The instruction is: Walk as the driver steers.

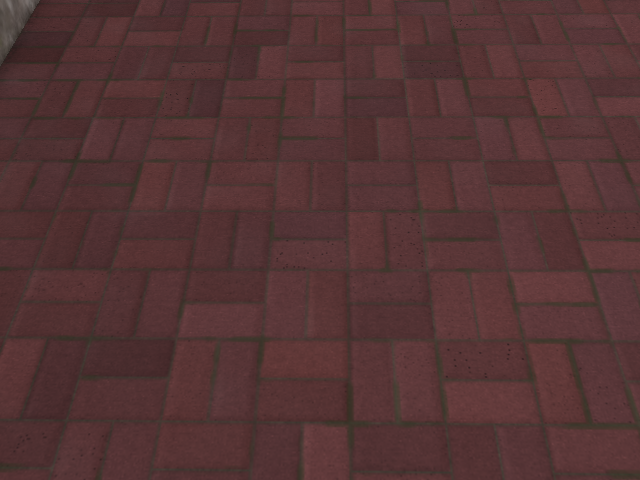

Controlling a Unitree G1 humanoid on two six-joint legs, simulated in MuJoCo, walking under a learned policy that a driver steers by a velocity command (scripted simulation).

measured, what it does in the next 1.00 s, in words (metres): walks ahead: left foot, then right foot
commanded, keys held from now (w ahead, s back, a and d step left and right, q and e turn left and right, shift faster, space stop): w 1.00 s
